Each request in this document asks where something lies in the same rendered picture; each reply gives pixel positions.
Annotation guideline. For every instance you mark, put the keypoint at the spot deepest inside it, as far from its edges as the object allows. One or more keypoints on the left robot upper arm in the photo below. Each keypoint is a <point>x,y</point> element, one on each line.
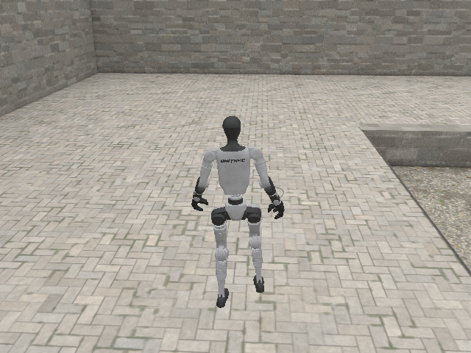
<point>209,157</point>

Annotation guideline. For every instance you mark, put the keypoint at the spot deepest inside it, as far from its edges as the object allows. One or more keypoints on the robot right forearm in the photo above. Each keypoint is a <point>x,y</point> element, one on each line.
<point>272,193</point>

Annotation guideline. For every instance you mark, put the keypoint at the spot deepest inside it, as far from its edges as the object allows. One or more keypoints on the right robot upper arm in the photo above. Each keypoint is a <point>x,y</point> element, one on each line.
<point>260,165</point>

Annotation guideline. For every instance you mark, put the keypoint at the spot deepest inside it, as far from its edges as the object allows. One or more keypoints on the right robot thigh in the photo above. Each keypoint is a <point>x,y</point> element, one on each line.
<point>253,215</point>

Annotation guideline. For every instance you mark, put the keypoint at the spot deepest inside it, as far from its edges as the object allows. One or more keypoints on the robot left hand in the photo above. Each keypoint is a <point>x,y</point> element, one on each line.
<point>201,201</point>

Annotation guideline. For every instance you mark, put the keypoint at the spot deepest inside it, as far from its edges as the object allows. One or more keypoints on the robot left forearm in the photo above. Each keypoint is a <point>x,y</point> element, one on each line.
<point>198,192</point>

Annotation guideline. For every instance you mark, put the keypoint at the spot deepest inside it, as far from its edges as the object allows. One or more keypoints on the robot right hand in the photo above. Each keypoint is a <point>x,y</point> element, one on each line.
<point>279,208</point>

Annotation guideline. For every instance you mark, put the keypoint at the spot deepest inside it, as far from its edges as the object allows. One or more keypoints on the right robot shin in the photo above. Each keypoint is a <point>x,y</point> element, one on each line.
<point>257,260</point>

